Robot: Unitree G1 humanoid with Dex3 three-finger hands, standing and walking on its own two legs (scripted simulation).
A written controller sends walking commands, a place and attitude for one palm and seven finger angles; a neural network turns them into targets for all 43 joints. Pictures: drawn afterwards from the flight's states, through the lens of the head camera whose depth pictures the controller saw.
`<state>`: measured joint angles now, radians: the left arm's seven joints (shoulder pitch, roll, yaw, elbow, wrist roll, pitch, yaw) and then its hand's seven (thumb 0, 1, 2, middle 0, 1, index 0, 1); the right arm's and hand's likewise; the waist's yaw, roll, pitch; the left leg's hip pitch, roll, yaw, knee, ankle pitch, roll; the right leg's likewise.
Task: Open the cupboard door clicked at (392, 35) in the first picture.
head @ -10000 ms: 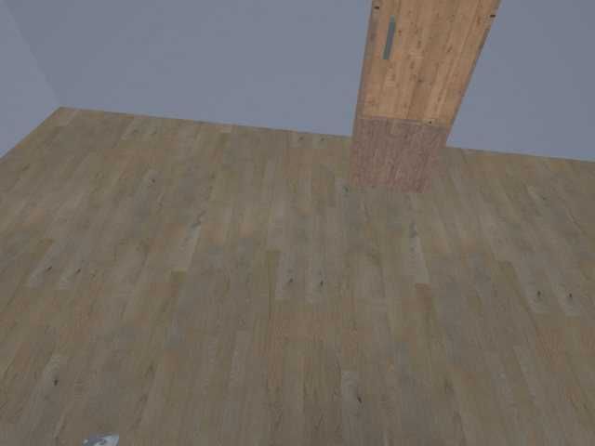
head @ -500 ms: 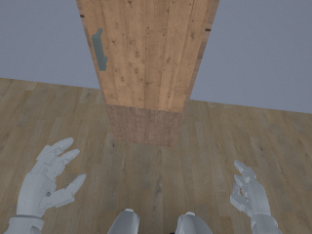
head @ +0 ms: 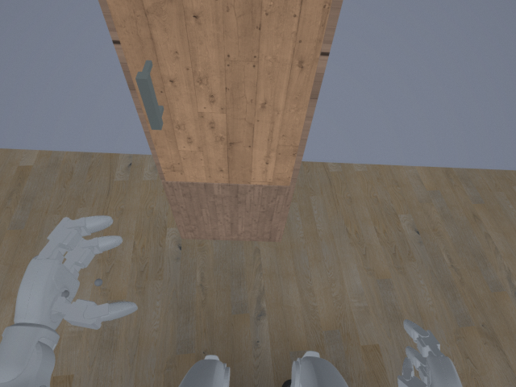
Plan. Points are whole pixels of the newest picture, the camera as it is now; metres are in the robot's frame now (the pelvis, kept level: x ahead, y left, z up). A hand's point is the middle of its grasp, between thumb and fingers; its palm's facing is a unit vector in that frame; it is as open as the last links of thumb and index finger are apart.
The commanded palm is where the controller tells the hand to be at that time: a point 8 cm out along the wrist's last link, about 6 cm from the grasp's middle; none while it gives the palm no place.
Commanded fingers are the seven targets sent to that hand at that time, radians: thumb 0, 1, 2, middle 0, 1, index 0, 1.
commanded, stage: raise the hand with hooked fingers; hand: left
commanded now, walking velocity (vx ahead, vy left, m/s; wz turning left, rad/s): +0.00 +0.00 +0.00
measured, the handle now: (152, 96) +0.62 +0.24 +0.05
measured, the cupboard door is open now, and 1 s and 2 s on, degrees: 0 0 0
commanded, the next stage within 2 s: move the hooked fingers beside the handle in 1.04 s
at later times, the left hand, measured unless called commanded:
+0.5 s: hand (70, 240) +0.30 +0.28 +0.06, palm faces +0.04 -1.00 -0.05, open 14.0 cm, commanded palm +0.27 +0.32 +0.07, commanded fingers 0.00 -0.50 0.30 -0.30 -1.20 -0.30 -1.20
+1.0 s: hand (77, 234) +0.30 +0.27 +0.07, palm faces +0.05 -1.00 -0.04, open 14.0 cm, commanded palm +0.27 +0.31 +0.07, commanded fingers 0.00 -0.50 0.30 -0.30 -1.20 -0.30 -1.20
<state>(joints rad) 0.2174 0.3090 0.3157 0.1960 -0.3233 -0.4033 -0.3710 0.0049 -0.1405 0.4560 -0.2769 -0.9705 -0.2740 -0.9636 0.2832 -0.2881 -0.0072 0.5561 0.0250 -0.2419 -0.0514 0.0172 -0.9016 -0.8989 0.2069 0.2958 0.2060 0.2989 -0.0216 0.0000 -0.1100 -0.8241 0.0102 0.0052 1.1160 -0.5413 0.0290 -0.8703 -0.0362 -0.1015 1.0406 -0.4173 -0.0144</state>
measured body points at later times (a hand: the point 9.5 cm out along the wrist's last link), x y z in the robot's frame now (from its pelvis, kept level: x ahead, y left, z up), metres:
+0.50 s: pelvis +0.01 +0.00 +0.01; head +0.09 +0.02 +0.46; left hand +0.29 +0.33 +0.07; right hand +0.18 -0.23 -0.07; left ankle +0.00 +0.10 -0.66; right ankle +0.05 -0.12 -0.66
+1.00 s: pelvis +0.01 +0.00 +0.02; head +0.08 +0.01 +0.46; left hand +0.29 +0.32 +0.08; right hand +0.16 -0.25 -0.06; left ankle +0.00 +0.10 -0.66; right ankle +0.05 -0.12 -0.66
